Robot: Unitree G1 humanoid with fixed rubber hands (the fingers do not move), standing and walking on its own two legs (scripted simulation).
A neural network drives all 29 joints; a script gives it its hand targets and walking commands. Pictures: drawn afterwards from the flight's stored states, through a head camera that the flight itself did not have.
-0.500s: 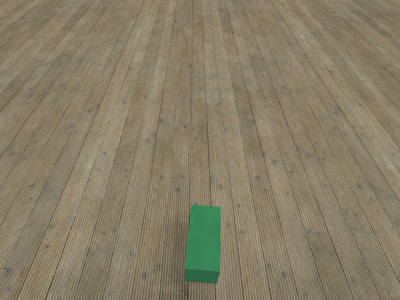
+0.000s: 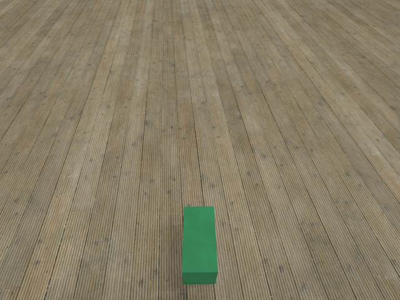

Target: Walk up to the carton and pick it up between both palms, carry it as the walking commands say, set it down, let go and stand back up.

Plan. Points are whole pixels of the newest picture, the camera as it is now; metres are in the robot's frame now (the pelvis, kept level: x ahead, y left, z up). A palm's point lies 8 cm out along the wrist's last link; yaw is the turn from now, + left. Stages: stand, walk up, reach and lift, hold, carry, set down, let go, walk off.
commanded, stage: walk up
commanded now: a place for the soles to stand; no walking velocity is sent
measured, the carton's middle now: (199, 244) +0.48 +0.01 -0.68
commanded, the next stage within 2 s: reach and lift in 0.44 s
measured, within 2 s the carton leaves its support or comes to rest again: neither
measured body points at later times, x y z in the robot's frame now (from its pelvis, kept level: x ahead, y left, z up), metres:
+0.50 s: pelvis -0.01 +0.00 -0.01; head +0.02 -0.01 +0.44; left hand +0.09 +0.29 -0.12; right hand +0.07 -0.30 -0.14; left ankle -0.03 +0.12 -0.74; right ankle -0.01 -0.16 -0.74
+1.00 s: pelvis -0.09 -0.01 -0.05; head +0.09 +0.01 +0.36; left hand +0.19 +0.24 -0.17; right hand +0.19 -0.24 -0.18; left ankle -0.03 +0.13 -0.74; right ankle -0.01 -0.16 -0.74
